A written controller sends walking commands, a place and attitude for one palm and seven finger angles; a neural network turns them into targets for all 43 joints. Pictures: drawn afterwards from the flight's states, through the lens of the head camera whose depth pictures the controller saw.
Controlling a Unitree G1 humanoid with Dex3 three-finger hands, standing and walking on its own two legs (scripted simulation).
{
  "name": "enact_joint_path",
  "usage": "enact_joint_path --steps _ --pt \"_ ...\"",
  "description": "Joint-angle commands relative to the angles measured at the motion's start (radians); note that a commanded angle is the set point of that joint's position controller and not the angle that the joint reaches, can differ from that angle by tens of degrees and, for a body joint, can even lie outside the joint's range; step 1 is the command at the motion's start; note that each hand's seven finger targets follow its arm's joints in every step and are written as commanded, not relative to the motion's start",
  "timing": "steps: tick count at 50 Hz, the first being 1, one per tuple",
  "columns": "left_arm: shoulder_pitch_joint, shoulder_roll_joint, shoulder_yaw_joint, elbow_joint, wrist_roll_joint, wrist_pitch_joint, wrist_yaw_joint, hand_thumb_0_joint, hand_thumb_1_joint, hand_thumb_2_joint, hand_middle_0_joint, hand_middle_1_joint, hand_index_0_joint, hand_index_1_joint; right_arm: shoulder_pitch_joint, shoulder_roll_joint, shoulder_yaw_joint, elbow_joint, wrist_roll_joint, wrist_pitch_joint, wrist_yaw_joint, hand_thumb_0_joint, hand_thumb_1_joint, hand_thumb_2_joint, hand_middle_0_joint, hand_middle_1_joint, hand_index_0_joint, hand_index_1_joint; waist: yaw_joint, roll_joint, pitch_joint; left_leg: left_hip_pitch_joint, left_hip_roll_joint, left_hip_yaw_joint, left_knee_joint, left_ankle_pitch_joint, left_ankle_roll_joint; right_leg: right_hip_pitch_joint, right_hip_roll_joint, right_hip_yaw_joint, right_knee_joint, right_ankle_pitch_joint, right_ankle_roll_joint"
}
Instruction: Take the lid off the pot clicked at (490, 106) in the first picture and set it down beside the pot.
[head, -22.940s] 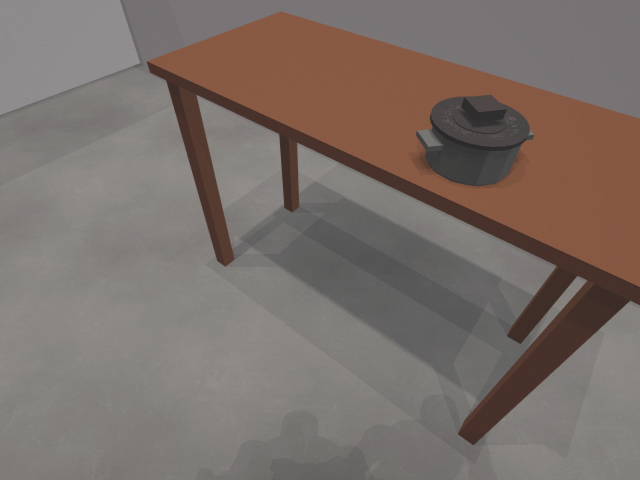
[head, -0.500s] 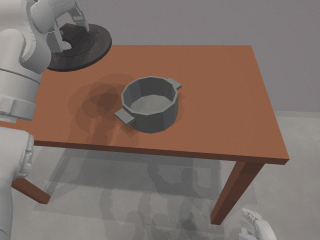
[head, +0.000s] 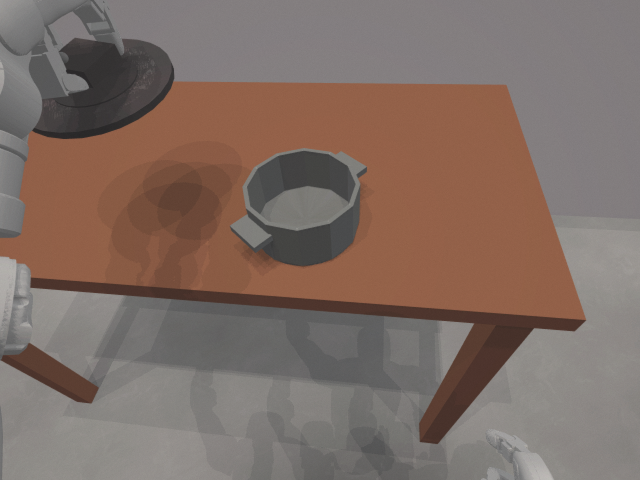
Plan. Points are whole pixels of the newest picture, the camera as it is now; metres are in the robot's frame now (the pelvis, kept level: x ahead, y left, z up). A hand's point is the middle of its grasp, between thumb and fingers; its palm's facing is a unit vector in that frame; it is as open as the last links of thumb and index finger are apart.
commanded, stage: move the lid sideways beside the pot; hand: left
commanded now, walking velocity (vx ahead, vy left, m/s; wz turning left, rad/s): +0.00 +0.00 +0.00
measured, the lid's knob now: (83, 62) +0.47 +0.25 +0.29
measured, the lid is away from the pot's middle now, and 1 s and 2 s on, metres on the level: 0.21 0.24 0.23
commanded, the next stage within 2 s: lower the lid onto the table in 0.24 s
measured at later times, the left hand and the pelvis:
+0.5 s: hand (61, 60) +0.45 +0.25 +0.30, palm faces -0.11 -0.01 -0.99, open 8.7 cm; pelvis +0.00 +0.00 +0.00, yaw +0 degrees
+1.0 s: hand (60, 108) +0.43 +0.27 +0.26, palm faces -0.18 -0.03 -0.98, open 8.7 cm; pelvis +0.00 -0.01 +0.00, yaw +0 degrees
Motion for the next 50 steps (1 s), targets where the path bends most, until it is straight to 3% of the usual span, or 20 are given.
enact_joint_path --steps 1,4,7,9,12,14,17,18,21,23,25,28,29,32,37,39,43,44,48,50 --pt "-0.632 0.327 0.149 -0.195 0.038 -0.001 0.063 0.0 0.227 1.445 -1.088 -0.576 -1.019 -0.532 -0.066 -0.124 -0.046 -0.14 0.006 -0.03 -0.008 0.0 -0.9 -0.9 0.2 0.3 0.2 0.3 -0.003 -0.005 -0.442 0.259 0.03 -0.035 0.005 0.399 0.002 0.096 0.039 -0.009 -0.013 0.226 -0.059" --pt "-0.626 0.364 0.174 -0.21 0.046 -0.01 0.067 0.0 0.227 1.445 -1.088 -0.576 -1.019 -0.532 -0.044 -0.127 -0.049 -0.135 -0.001 -0.031 -0.007 0.0 -0.9 -0.9 0.2 0.3 0.2 0.3 0.0 0.015 -0.474 0.286 0.034 -0.041 0.006 0.422 -0.003 0.092 0.047 -0.007 -0.024 0.206 -0.057" --pt "-0.62 0.282 0.109 -0.132 0.036 -0.007 0.057 0.0 0.227 1.445 -1.088 -0.576 -1.019 -0.532 -0.049 -0.124 -0.048 -0.126 0.007 -0.024 -0.012 0.0 -0.9 -0.9 0.2 0.3 0.2 0.3 -0.019 -0.007 -0.396 0.265 0.032 -0.043 -0.002 0.356 0.0 0.048 0.048 -0.022 -0.03 0.173 -0.058" --pt "-0.663 0.345 0.148 -0.23 0.04 -0.024 0.068 0.0 0.227 1.445 -1.088 -0.576 -1.019 -0.532 -0.038 -0.129 -0.049 -0.132 0.002 -0.03 -0.008 0.0 -0.9 -0.9 0.2 0.3 0.2 0.3 -0.005 0.038 -0.474 0.291 0.032 -0.044 -0.006 0.383 -0.006 0.084 0.049 -0.011 -0.032 0.177 -0.059" --pt "-0.647 0.265 0.104 -0.21 0.03 -0.022 0.064 0.0 0.227 1.445 -1.088 -0.576 -1.019 -0.532 -0.051 -0.116 -0.049 -0.129 0.002 -0.038 -0.011 0.0 -0.9 -0.9 0.2 0.3 0.2 0.3 -0.019 0.042 -0.45 0.328 0.031 -0.055 0.016 0.463 -0.003 0.045 0.052 -0.016 -0.028 0.198 -0.062" --pt "-0.618 0.382 0.2 -0.203 0.04 -0.023 0.069 0.0 0.227 1.445 -1.088 -0.576 -1.019 -0.532 -0.026 -0.133 -0.052 -0.121 -0.006 -0.035 -0.006 0.0 -0.9 -0.9 0.2 0.3 0.2 0.3 0.003 0.011 -0.474 0.293 0.033 -0.049 0.003 0.441 -0.006 0.097 0.051 -0.006 -0.036 0.211 -0.06" --pt "-0.634 0.304 0.138 -0.195 0.024 -0.024 0.059 0.0 0.227 1.445 -1.088 -0.576 -1.019 -0.532 -0.052 -0.126 -0.051 -0.131 0.002 -0.029 -0.006 0.0 -0.9 -0.9 0.2 0.3 0.2 0.3 -0.006 0.005 -0.443 0.28 0.029 -0.046 0.001 0.426 0.0 0.086 0.046 -0.015 -0.027 0.22 -0.061" --pt "-0.592 0.286 0.127 -0.189 0.009 -0.004 0.068 0.0 0.227 1.445 -1.088 -0.576 -1.019 -0.532 -0.039 -0.138 -0.056 -0.125 0.004 -0.035 0.001 0.0 -0.9 -0.9 0.2 0.3 0.2 0.3 -0.006 0.065 -0.46 0.314 0.034 -0.055 0.02 0.495 -0.011 0.071 0.04 -0.008 -0.024 0.23 -0.064" --pt "-0.557 0.301 0.141 -0.094 0.046 0.028 0.066 0.0 0.227 1.445 -1.088 -0.576 -1.019 -0.532 -0.04 -0.129 -0.047 -0.123 0.006 -0.035 0.0 0.0 -0.9 -0.9 0.2 0.3 0.2 0.3 0.002 -0.033 -0.412 0.239 0.031 -0.041 -0.002 0.392 -0.003 0.093 0.048 -0.018 -0.02 0.224 -0.06" --pt "-0.539 0.281 0.122 -0.151 0.018 0.022 0.07 0.0 0.227 1.445 -1.088 -0.576 -1.019 -0.532 -0.034 -0.143 -0.053 -0.127 0.004 -0.036 0.002 0.0 -0.9 -0.9 0.2 0.3 0.2 0.3 -0.005 0.004 -0.451 0.267 0.032 -0.042 0.015 0.425 -0.003 0.096 0.036 -0.01 -0.02 0.237 -0.06" --pt "-0.595 0.324 0.158 -0.167 0.053 0.028 0.074 0.0 0.227 1.445 -1.088 -0.576 -1.019 -0.532 -0.056 -0.127 -0.047 -0.14 0.003 -0.04 -0.003 0.0 -0.9 -0.9 0.2 0.3 0.2 0.3 0.0 -0.008 -0.458 0.26 0.029 -0.038 0.01 0.409 0.005 0.115 0.047 -0.009 -0.011 0.238 -0.061" --pt "-0.539 0.294 0.135 -0.169 0.018 0.026 0.071 0.0 0.227 1.445 -1.088 -0.576 -1.019 -0.532 -0.035 -0.141 -0.053 -0.131 0.003 -0.041 -0.004 0.0 -0.9 -0.9 0.2 0.3 0.2 0.3 -0.009 0.003 -0.444 0.278 0.032 -0.045 0.019 0.438 0.002 0.095 0.038 -0.006 -0.023 0.246 -0.057" --pt "-0.582 0.369 0.195 -0.214 0.047 0.024 0.076 0.0 0.227 1.445 -1.088 -0.576 -1.019 -0.532 -0.042 -0.128 -0.049 -0.14 -0.002 -0.044 -0.004 0.0 -0.9 -0.9 0.2 0.3 0.2 0.3 0.01 -0.002 -0.488 0.268 0.03 -0.042 0.005 0.416 0.003 0.135 0.049 -0.003 -0.015 0.24 -0.055" --pt "-0.53 0.346 0.178 -0.116 0.043 0.022 0.069 0.0 0.227 1.445 -1.088 -0.576 -1.019 -0.532 -0.058 -0.127 -0.043 -0.14 0.005 -0.039 -0.013 0.0 -0.9 -0.9 0.2 0.3 0.2 0.3 0.002 -0.05 -0.413 0.211 0.026 -0.027 0.005 0.35 0.011 0.13 0.042 -0.007 -0.01 0.248 -0.055" --pt "-0.533 0.332 0.169 -0.175 0.036 0.013 0.073 0.0 0.227 1.445 -1.088 -0.576 -1.019 -0.532 -0.058 -0.125 -0.048 -0.147 0.004 -0.039 -0.013 0.0 -0.9 -0.9 0.2 0.3 0.2 0.3 -0.002 0.007 -0.435 0.244 0.026 -0.031 0.015 0.379 0.012 0.122 0.045 -0.002 -0.01 0.251 -0.055" --pt "-0.495 0.415 0.235 -0.185 0.045 0.002 0.082 0.0 0.227 1.445 -1.088 -0.576 -1.019 -0.532 -0.041 -0.129 -0.049 -0.146 -0.003 -0.041 -0.012 0.0 -0.9 -0.9 0.2 0.3 0.2 0.3 0.01 -0.005 -0.468 0.23 0.025 -0.031 0.021 0.387 0.012 0.164 0.046 0.009 -0.01 0.27 -0.054" --pt "-0.446 0.322 0.157 -0.169 0.002 -0.012 0.076 0.0 0.227 1.445 -1.088 -0.576 -1.019 -0.532 -0.039 -0.142 -0.056 -0.141 0.007 -0.035 -0.011 0.0 -0.9 -0.9 0.2 0.3 0.2 0.3 -0.014 0.027 -0.419 0.239 0.027 -0.036 0.032 0.383 0.011 0.119 0.034 0.003 -0.017 0.267 -0.055" --pt "-0.497 0.376 0.203 -0.236 0.029 -0.015 0.08 0.0 0.227 1.445 -1.088 -0.576 -1.019 -0.532 -0.048 -0.128 -0.054 -0.148 0.002 -0.036 -0.01 0.0 -0.9 -0.9 0.2 0.3 0.2 0.3 0.001 0.036 -0.46 0.25 0.028 -0.035 0.024 0.388 0.01 0.147 0.046 0.01 -0.012 0.265 -0.054" --pt "-0.42 0.317 0.165 -0.198 -0.008 -0.021 0.082 0.0 0.227 1.445 -1.088 -0.576 -1.019 -0.532 -0.038 -0.14 -0.06 -0.137 0.006 -0.033 -0.013 0.0 -0.9 -0.9 0.2 0.3 0.2 0.3 -0.021 0.043 -0.411 0.267 0.028 -0.046 0.034 0.386 0.009 0.096 0.044 -0.003 -0.026 0.239 -0.056" --pt "-0.445 0.323 0.171 -0.128 0.02 -0.018 0.083 0.0 0.227 1.445 -1.088 -0.576 -1.019 -0.532 -0.049 -0.129 -0.053 -0.129 0.007 -0.029 -0.018 0.0 -0.9 -0.9 0.2 0.3 0.2 0.3 -0.024 -0.004 -0.355 0.219 0.025 -0.037 0.017 0.292 0.013 0.09 0.054 -0.01 -0.028 0.213 -0.057"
